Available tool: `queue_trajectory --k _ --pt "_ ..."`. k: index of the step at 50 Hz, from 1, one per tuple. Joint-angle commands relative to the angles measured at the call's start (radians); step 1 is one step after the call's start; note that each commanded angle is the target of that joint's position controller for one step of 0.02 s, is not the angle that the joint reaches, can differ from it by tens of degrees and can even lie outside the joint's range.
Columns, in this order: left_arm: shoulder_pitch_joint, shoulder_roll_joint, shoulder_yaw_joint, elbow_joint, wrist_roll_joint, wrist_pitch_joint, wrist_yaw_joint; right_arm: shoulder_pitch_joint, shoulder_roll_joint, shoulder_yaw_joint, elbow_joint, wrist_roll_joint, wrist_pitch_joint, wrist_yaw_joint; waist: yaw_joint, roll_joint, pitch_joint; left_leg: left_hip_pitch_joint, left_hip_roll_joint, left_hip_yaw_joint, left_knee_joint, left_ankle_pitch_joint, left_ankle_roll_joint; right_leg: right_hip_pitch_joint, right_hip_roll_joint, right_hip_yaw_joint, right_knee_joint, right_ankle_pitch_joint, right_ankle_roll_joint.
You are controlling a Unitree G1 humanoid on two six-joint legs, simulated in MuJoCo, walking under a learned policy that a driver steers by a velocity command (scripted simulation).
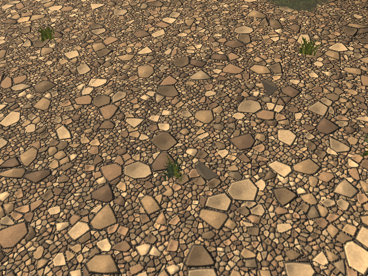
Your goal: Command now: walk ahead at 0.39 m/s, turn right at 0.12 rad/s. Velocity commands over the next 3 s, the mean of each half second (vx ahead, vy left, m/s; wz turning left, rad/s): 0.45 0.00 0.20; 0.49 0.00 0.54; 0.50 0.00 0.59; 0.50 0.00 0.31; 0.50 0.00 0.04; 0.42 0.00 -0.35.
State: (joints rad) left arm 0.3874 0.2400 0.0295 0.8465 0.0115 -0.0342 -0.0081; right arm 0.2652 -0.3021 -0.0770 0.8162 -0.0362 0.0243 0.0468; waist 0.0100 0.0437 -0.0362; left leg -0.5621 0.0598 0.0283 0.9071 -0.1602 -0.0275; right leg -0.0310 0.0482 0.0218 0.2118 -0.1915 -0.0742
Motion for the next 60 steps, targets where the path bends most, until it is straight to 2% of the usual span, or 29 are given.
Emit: queue_trajectory --k 1,5,10,12,13,14,15,16,17,18,19,20,21,24,29,33,36,37,38,39,40,41,42,43,44,46,50,56,60 --pt "0.038 0.15 0.039 -0.021 -0.001 -0.027 0.008 -0.143 -0.049 -0.008 -0.088 -0.002 -0.024 -0.001 0.039 -0.135 0.121 -0.227 0.018 -0.008 -0.057 0.021 -0.011 0.091 -0.264 0.226 -0.14 -0.151 -0.148" --pt "0.08 0.154 0.041 0.015 0.006 -0.035 0.013 -0.217 -0.036 0.002 -0.112 0.0 -0.037 0.001 0.066 -0.135 0.154 -0.194 0.015 0.003 -0.186 0.019 0.001 0.101 -0.27 0.194 -0.116 -0.05 -0.156" --pt "0.081 0.167 0.046 0.051 0.018 -0.047 0.021 -0.232 -0.035 0.011 -0.141 0.007 -0.05 0.005 0.049 -0.143 0.173 -0.066 -0.015 0.039 -0.287 -0.046 0.087 0.101 -0.304 0.101 -0.051 0.23 -0.121" --pt "0.04 0.183 0.047 0.054 0.018 -0.049 0.02 -0.125 -0.042 0.004 -0.114 0.011 -0.055 -0.005 -0.014 -0.134 0.116 0.143 -0.082 0.079 -0.335 -0.064 0.134 0.066 -0.285 0.029 0.088 0.56 -0.086" --pt "0.024 0.185 0.047 0.058 0.015 -0.046 0.018 0.012 -0.052 -0.007 -0.068 0.008 -0.062 -0.014 -0.08 -0.093 0.038 0.324 -0.128 0.1 -0.393 -0.032 0.158 0.035 -0.241 -0.037 0.284 0.714 -0.06" --pt "0.024 0.173 0.039 0.048 0.014 -0.048 0.021 0.182 -0.102 -0.025 -0.018 -0.004 -0.072 -0.026 -0.143 -0.046 -0.075 0.58 -0.068 0.001 -0.405 -0.078 0.195 -0.116 -0.198 -0.087 0.532 0.623 -0.032" --pt "0.076 0.091 0.017 0.0 -0.01 -0.055 0.011 0.305 -0.251 -0.061 -0.007 -0.016 -0.077 -0.034 -0.143 0.2 -0.185 0.84 0.235 -0.535 -0.527 -0.256 0.325 -0.457 -0.04 -0.15 0.942 0.168 0.032" --pt "0.044 0.121 0.025 0.002 0.022 -0.064 0.005 0.246 -0.22 -0.051 0.0 0.021 -0.071 -0.025 -0.103 0.17 -0.193 0.832 0.292 -0.832 -0.682 -0.243 0.354 -0.611 0.02 0.014 1.074 -0.264 0.021" --pt "-0.03 0.141 0.03 -0.018 0.024 -0.067 -0.002 0.141 -0.187 -0.043 -0.019 0.028 -0.065 -0.023 -0.068 0.077 -0.051 0.717 0.27 -0.668 -0.655 -0.25 0.339 -0.672 -0.056 0.05 1.123 -0.2 0.008" --pt "-0.076 0.139 0.026 -0.029 0.019 -0.076 -0.009 0.082 -0.135 -0.03 -0.033 0.026 -0.066 -0.021 -0.053 -0.012 0.015 0.593 0.23 -0.546 -0.665 -0.146 0.318 -0.657 -0.1 0.042 1.068 -0.112 0.006" --pt "-0.092 0.125 0.024 -0.034 0.021 -0.075 -0.011 0.051 -0.104 -0.019 -0.034 0.026 -0.068 -0.022 -0.026 -0.035 0.058 0.504 0.176 -0.454 -0.683 -0.051 0.29 -0.619 -0.129 0.039 0.993 -0.078 0.011" --pt "-0.08 0.116 0.021 -0.035 0.033 -0.06 -0.011 0.029 -0.082 -0.011 -0.031 0.032 -0.07 -0.024 0.002 -0.023 0.071 0.44 0.125 -0.382 -0.705 0.012 0.262 -0.571 -0.144 0.034 0.943 -0.061 0.024" --pt "-0.061 0.108 0.018 -0.034 0.039 -0.044 -0.014 0.034 -0.09 -0.011 -0.029 0.034 -0.077 -0.026 0.013 0.018 0.057 0.411 0.114 -0.352 -0.71 0.091 0.274 -0.537 -0.144 0.024 0.92 -0.06 0.042" --pt "-0.125 0.098 0.015 -0.064 0.042 -0.017 -0.016 0.082 -0.102 -0.016 -0.009 0.041 -0.093 -0.031 0.011 0.003 0.07 0.39 0.078 -0.295 -0.732 0.2 0.294 -0.58 -0.14 -0.007 0.838 -0.025 0.091" --pt "-0.352 0.075 0.001 -0.148 0.032 -0.019 -0.026 0.167 -0.104 -0.02 0.012 0.042 -0.086 -0.038 -0.055 0.016 0.094 0.425 0.029 -0.271 -0.711 0.293 0.253 -0.619 -0.109 -0.034 0.555 0.167 0.127" --pt "-0.461 0.083 -0.006 -0.195 0.019 -0.027 -0.026 0.211 -0.118 -0.025 0.016 0.031 -0.081 -0.049 -0.092 0.024 0.082 0.5 0.05 -0.32 -0.65 0.395 0.234 -0.579 -0.073 -0.028 0.418 0.211 0.113" --pt "-0.391 0.124 0.004 -0.187 0.015 -0.037 -0.017 0.157 -0.145 -0.032 -0.006 0.023 -0.08 -0.062 -0.04 0.033 0.063 0.514 0.073 -0.369 -0.573 0.46 0.193 -0.423 -0.052 0.003 0.322 0.137 0.079" --pt "-0.308 0.149 0.014 -0.163 0.014 -0.042 -0.009 0.129 -0.158 -0.036 -0.015 0.02 -0.082 -0.06 -0.003 0.033 0.029 0.499 0.061 -0.369 -0.493 0.555 0.175 -0.305 -0.028 -0.003 0.305 0.081 0.063" --pt "-0.178 0.175 0.026 -0.127 0.017 -0.053 0.003 0.117 -0.16 -0.036 -0.016 0.024 -0.086 -0.053 0.06 -0.007 -0.041 0.471 0.009 -0.335 -0.324 0.584 0.154 -0.133 -0.026 -0.009 0.246 0.08 0.039" --pt "-0.039 0.231 0.041 -0.118 0.037 -0.063 0.022 0.128 -0.111 -0.022 -0.035 0.033 -0.092 -0.042 0.111 -0.083 -0.167 0.364 -0.052 -0.286 -0.079 0.392 0.134 0.088 -0.185 0.142 0.218 -0.073 -0.004" --pt "0.005 0.322 0.063 -0.129 0.062 -0.055 0.031 0.244 0.009 0.003 -0.065 0.07 -0.092 -0.043 0.06 -0.303 -0.301 0.056 -0.198 -0.164 0.226 -0.275 0.099 0.368 -0.483 0.574 0.163 -0.175 -0.11" --pt "-0.042 0.282 0.064 -0.128 0.037 -0.039 0.026 0.252 -0.074 -0.003 -0.056 0.038 -0.078 -0.051 0.035 -0.278 -0.291 -0.06 -0.152 -0.137 0.351 -0.377 0.111 0.299 -0.507 0.776 0.084 -0.29 -0.152" --pt "-0.114 0.183 0.042 -0.144 0.03 -0.035 0.023 0.18 -0.104 -0.011 -0.044 0.022 -0.068 -0.049 0.025 -0.131 -0.13 -0.081 -0.094 -0.139 0.373 -0.276 0.112 0.152 -0.455 0.612 0.066 -0.316 -0.128" --pt "-0.157 0.127 0.028 -0.141 0.027 -0.037 0.019 0.123 -0.092 -0.009 -0.051 0.018 -0.066 -0.038 0.019 -0.075 -0.042 -0.062 -0.061 -0.127 0.331 -0.204 0.105 0.038 -0.399 0.455 0.048 -0.206 -0.105" --pt "-0.161 0.112 0.022 -0.131 0.028 -0.04 0.019 0.104 -0.078 -0.008 -0.054 0.013 -0.059 -0.028 0.006 -0.107 0.0 -0.038 -0.035 -0.12 0.292 -0.178 0.097 -0.029 -0.355 0.339 0.026 -0.094 -0.079" --pt "-0.139 0.112 0.022 -0.104 0.019 -0.056 0.018 0.105 -0.062 -0.006 -0.055 -0.001 -0.034 -0.01 -0.015 -0.156 0.03 0.001 -0.015 -0.104 0.263 -0.157 0.083 -0.101 -0.31 0.201 -0.003 0.052 -0.062" --pt "-0.1 0.127 0.033 -0.076 0.006 -0.081 0.008 0.003 -0.042 0.001 -0.098 -0.002 -0.017 0.009 -0.017 -0.134 0.05 -0.091 0.01 -0.09 0.219 -0.067 0.064 -0.083 -0.321 0.071 -0.058 0.172 -0.088" --pt "-0.054 0.135 0.041 -0.037 0.007 -0.076 0.006 -0.188 -0.009 0.023 -0.159 0.004 -0.025 0.029 0.016 -0.124 0.097 -0.098 0.014 -0.017 -0.072 0.137 0.058 -0.052 -0.283 -0.122 -0.069 0.252 -0.067" --pt "0.004 0.164 0.05 -0.007 0.008 -0.062 0.015 -0.288 -0.011 0.03 -0.2 -0.003 -0.027 0.039 0.044 -0.124 0.124 -0.053 -0.003 0.056 -0.226 0.086 0.1 0.034 -0.314 -0.181 -0.035 0.332 -0.047"
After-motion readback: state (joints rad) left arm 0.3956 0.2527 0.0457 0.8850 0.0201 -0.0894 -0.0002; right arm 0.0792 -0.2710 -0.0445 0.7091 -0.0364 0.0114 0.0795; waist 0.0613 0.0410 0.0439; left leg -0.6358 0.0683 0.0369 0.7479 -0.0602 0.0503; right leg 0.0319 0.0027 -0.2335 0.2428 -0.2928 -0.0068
